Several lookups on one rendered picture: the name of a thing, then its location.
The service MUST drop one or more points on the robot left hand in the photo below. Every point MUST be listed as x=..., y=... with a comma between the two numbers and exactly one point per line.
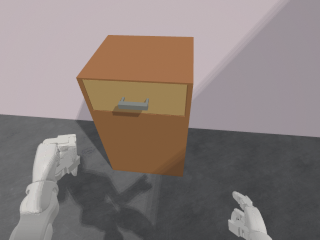
x=48, y=157

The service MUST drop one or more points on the handle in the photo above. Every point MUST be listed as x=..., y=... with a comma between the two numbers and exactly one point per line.
x=133, y=105

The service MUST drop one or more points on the left robot forearm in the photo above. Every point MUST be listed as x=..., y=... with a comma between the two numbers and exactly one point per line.
x=37, y=212

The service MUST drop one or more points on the drawer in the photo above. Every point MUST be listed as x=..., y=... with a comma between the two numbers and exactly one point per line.
x=164, y=98

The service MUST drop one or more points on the robot right hand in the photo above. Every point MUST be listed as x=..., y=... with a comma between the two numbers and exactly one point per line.
x=250, y=220

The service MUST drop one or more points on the cabinet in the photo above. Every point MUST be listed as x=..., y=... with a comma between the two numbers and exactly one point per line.
x=143, y=142

